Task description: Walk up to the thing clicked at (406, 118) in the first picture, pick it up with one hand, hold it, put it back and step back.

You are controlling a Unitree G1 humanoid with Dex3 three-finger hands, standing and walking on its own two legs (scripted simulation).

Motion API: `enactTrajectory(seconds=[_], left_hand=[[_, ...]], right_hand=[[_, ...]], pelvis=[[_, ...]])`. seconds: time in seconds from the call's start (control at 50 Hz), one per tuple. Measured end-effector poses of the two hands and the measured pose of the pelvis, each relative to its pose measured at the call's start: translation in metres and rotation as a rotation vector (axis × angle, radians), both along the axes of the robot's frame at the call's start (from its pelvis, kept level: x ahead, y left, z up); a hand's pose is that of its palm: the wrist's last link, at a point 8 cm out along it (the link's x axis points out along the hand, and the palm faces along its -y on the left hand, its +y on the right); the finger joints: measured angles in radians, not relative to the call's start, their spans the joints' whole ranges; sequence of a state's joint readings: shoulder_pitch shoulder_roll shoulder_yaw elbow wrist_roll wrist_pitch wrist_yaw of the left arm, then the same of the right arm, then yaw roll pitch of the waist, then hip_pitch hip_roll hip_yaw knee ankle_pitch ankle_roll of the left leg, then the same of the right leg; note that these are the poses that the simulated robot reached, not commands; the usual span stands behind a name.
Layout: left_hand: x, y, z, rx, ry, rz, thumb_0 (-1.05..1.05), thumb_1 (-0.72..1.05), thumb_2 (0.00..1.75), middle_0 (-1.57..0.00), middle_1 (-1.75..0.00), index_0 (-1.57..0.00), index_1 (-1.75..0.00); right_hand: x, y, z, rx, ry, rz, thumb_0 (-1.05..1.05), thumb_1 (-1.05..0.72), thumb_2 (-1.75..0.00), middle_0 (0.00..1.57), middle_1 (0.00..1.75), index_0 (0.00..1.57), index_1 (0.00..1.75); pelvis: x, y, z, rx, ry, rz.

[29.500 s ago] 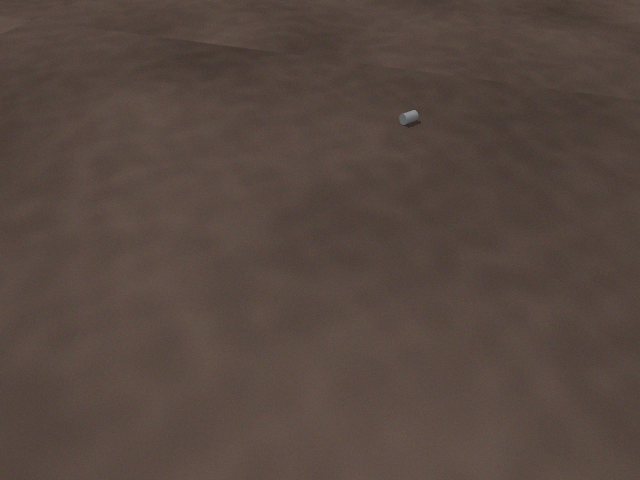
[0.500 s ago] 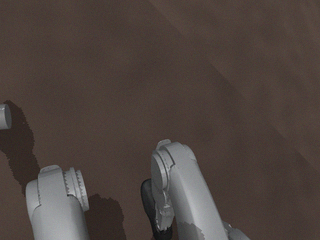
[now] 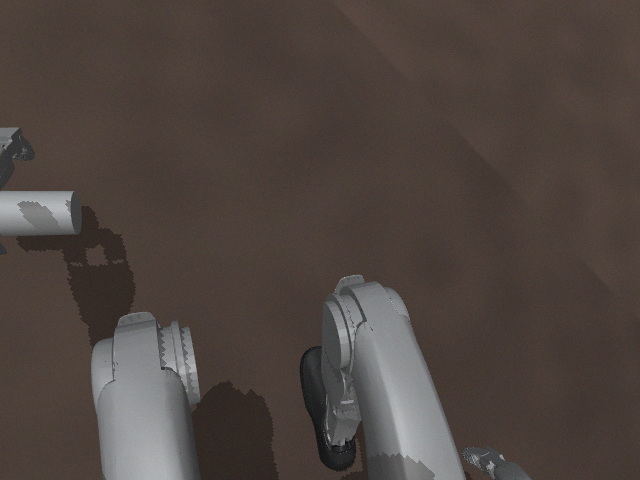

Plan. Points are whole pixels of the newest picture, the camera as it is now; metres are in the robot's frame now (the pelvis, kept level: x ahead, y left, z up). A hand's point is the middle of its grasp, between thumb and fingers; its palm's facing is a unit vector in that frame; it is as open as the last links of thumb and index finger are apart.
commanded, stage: withdraw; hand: left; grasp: from above
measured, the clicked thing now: (41, 213) +0.51 +0.31 -0.30
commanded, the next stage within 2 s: home in 0.10 s
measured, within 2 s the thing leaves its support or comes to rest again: neither
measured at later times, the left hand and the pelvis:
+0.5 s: hand out of the picture +0.46 +0.34 -0.09, palm faces -0.37 -0.22 -0.90, open 11.3 cm; pelvis +0.02 +0.01 +0.04, yaw +1 degrees
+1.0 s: hand out of the picture +0.29 +0.25 +0.13, palm faces -0.04 -0.88 -0.48, open 7.4 cm; pelvis +0.03 +0.00 +0.23, yaw +6 degrees
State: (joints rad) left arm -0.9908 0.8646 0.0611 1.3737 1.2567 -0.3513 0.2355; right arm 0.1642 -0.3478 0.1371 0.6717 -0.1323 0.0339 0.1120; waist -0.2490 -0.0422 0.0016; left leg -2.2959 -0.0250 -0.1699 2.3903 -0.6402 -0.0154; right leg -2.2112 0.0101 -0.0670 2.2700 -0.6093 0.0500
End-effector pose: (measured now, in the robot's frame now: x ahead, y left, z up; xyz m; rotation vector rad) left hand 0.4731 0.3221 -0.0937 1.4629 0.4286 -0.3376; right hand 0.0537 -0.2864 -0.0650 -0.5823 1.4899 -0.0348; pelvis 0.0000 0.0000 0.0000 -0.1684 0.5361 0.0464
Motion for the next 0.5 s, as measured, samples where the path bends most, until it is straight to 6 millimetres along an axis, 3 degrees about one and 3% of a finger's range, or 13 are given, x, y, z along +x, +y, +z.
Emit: enactTrajectory(seconds=[0.12,0.3,0.4,0.5], left_hand=[[0.011,-0.006,-0.015,0.043,-0.085,-0.005,0.0,-0.31,0.84,-0.26,-0.81,-0.26,-0.82],[0.04,0.001,0.009,0.106,-0.154,0.126,0.0,-0.26,0.84,-0.27,-0.76,-0.27,-0.77],[0.028,0.015,0.031,0.084,-0.108,0.233,0.0,-0.13,0.86,-0.26,-0.67,-0.25,-0.68],[-0.007,0.023,0.064,-0.011,-0.062,0.307,0.0,0.11,0.85,-0.24,-0.54,-0.23,-0.55]], right_hand=[[-0.003,0.01,-0.015,0.004,-0.015,-0.013,0.0,-0.91,-0.89,0.2,0.3,0.2,0.3],[-0.009,0.037,-0.028,0.099,-0.044,-0.089,0.0,-0.9,-0.89,0.2,0.3,0.21,0.3],[-0.008,0.046,-0.022,0.161,-0.036,-0.138,0.0,-0.9,-0.89,0.2,0.3,0.21,0.3],[0.006,0.044,-0.003,0.189,-0.05,-0.157,0.0,-0.9,-0.89,0.2,0.3,0.21,0.3]], pelvis=[[0.0,0.002,-0.014,-0.006,-0.004,-0.002],[0.009,0.007,-0.011,-0.011,0.055,-0.009],[0.013,0.007,0.007,0.001,0.082,-0.002],[0.017,0.007,0.036,0.012,0.097,0.011]])
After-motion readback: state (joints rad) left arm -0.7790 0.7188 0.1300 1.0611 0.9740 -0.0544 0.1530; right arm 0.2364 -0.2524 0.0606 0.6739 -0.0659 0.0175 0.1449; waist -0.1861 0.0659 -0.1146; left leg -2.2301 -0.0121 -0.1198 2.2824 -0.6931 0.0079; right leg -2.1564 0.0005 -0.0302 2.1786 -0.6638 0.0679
